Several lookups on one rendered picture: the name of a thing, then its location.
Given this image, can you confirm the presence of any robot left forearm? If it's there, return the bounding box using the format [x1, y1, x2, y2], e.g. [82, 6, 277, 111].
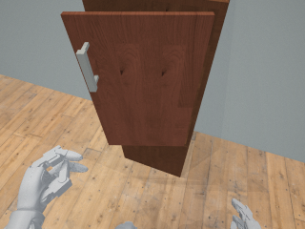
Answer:
[4, 209, 45, 229]

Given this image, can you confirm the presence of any cupboard door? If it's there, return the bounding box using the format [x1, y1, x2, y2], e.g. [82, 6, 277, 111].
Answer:
[60, 11, 215, 147]

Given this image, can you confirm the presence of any left robot hand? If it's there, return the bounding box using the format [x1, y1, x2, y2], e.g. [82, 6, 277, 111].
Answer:
[16, 145, 89, 213]

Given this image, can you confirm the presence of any handle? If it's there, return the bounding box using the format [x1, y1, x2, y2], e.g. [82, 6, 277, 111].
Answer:
[76, 42, 99, 93]

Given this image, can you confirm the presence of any right robot hand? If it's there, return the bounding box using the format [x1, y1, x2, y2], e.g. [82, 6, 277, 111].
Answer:
[230, 198, 262, 229]

